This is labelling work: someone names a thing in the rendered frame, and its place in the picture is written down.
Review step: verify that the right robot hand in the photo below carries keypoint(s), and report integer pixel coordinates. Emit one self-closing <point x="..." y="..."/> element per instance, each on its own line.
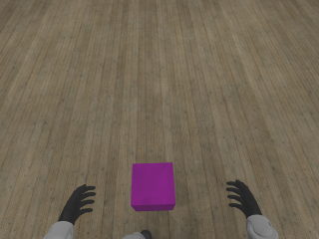
<point x="248" y="204"/>

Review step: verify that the carton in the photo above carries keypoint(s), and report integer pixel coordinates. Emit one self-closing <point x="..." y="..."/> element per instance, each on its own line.
<point x="152" y="186"/>

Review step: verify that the robot right forearm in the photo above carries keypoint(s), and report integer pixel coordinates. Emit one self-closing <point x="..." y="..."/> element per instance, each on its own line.
<point x="259" y="227"/>

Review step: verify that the robot left forearm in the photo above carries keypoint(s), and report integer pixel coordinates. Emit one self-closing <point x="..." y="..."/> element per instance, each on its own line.
<point x="61" y="230"/>

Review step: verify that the left robot hand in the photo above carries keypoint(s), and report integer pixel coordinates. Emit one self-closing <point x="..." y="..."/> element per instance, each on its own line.
<point x="71" y="210"/>

